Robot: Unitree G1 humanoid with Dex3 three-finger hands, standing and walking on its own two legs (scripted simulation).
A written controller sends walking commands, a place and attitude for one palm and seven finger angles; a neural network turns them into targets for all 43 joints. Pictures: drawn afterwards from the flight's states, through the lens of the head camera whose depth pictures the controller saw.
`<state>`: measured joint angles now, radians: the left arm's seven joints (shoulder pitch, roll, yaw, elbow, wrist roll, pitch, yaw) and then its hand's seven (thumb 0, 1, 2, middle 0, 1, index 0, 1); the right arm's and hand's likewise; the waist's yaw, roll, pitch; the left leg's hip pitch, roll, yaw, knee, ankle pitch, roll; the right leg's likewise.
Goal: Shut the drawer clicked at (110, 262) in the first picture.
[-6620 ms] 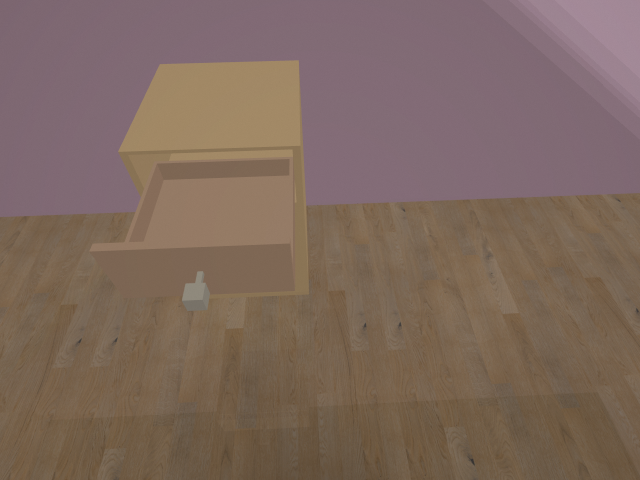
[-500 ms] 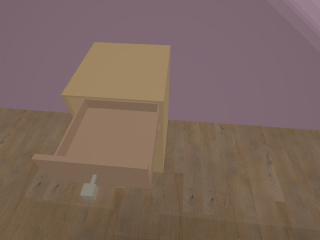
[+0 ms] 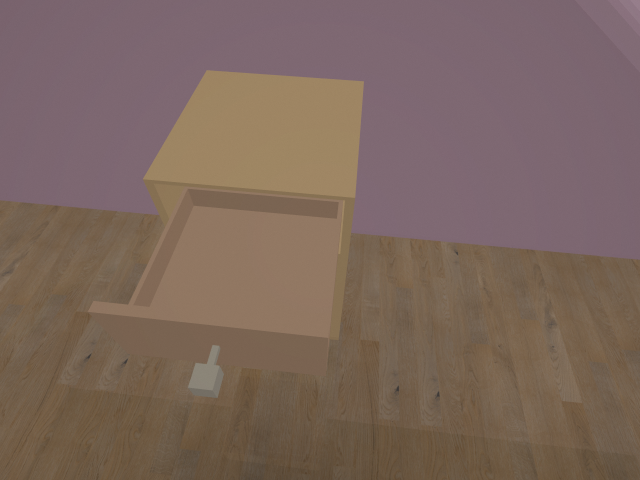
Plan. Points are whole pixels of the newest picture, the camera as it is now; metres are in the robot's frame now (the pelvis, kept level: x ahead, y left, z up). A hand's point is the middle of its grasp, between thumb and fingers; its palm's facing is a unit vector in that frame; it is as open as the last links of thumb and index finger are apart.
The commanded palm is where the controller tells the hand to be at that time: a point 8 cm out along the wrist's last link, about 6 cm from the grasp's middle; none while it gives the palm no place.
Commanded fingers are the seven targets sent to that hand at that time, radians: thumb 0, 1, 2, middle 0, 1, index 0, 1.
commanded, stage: come to a stop and stand still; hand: left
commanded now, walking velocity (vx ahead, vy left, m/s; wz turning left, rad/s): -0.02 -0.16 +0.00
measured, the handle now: (210, 368) +0.30 +0.21 -0.18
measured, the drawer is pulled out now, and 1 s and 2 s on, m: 0.30 0.30 0.30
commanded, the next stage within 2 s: look again from close up in 1.40 s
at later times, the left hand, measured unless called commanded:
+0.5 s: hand out of the picture -0.01 +0.14 -0.15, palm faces +0.01 -0.99 -0.16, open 7.3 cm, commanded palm none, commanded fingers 0.00 0.90 0.90 -0.20 -0.30 -0.20 -0.30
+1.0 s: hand out of the picture +0.03 +0.20 -0.16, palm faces +0.00 -0.98 -0.21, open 7.3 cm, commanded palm none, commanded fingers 0.00 0.90 0.90 -0.20 -0.30 -0.20 -0.30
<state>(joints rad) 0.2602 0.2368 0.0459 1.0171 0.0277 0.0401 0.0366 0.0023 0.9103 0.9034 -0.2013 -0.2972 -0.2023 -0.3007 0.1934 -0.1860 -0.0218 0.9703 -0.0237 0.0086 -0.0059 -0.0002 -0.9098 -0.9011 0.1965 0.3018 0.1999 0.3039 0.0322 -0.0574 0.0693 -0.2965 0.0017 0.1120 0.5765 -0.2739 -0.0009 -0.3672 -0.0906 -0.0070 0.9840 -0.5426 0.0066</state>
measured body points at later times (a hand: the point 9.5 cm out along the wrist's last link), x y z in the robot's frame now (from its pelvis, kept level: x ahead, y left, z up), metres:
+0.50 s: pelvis +0.01 -0.01 +0.02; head +0.02 -0.02 +0.47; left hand -0.01 +0.19 -0.14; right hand -0.05 -0.21 -0.15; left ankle +0.02 +0.13 -0.72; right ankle -0.01 -0.07 -0.72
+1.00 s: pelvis +0.00 +0.03 +0.01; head +0.01 +0.03 +0.46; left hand +0.03 +0.26 -0.14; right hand +0.00 -0.19 -0.14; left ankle +0.00 +0.12 -0.72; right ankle -0.01 -0.07 -0.72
